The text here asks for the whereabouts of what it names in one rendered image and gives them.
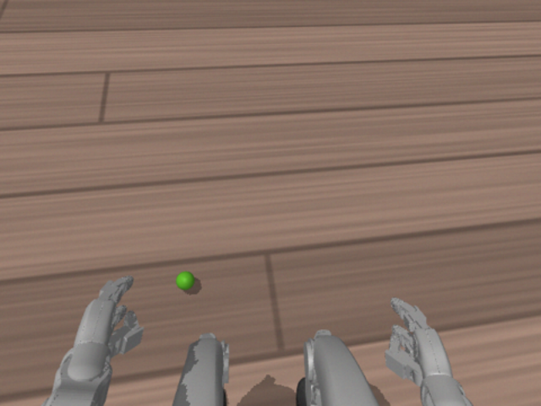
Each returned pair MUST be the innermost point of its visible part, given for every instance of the left robot hand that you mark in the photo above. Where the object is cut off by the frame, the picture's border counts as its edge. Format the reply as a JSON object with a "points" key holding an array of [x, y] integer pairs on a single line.
{"points": [[102, 315]]}

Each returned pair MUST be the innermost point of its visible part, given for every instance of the right robot hand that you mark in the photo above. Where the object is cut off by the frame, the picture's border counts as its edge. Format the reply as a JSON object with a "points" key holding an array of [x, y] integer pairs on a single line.
{"points": [[424, 353]]}

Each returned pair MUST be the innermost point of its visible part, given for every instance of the right robot arm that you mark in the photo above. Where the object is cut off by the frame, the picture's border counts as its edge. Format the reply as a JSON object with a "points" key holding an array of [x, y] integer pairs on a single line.
{"points": [[441, 390]]}

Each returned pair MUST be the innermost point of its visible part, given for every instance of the ball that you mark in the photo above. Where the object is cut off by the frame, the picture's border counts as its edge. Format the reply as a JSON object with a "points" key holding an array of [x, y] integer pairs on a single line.
{"points": [[185, 280]]}

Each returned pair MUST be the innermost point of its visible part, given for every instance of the left robot arm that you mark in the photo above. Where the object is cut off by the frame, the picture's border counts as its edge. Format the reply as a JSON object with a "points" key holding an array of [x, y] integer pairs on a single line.
{"points": [[83, 377]]}

